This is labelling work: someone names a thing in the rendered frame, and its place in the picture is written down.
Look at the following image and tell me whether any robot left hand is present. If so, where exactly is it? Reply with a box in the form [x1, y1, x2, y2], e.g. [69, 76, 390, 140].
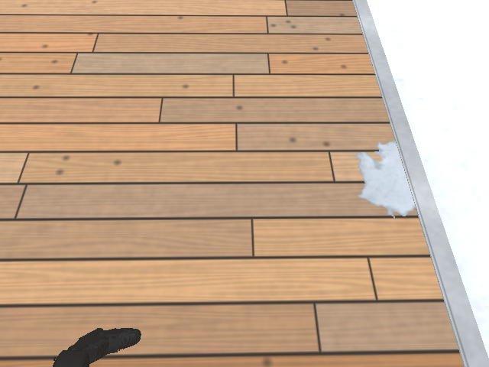
[53, 328, 141, 367]

